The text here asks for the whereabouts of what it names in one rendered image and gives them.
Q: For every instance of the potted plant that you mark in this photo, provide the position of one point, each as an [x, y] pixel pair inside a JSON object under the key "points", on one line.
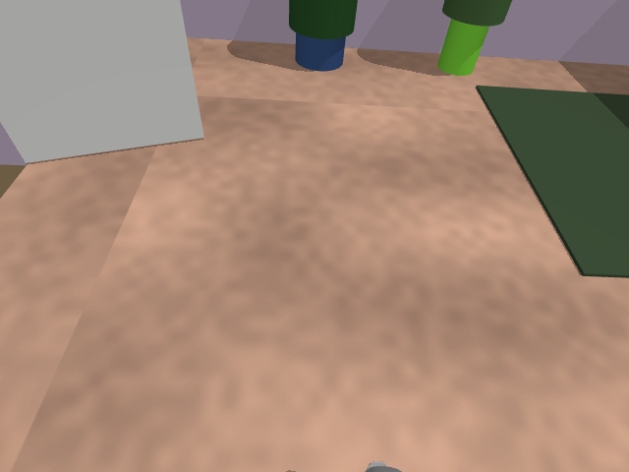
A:
{"points": [[321, 27], [470, 20]]}

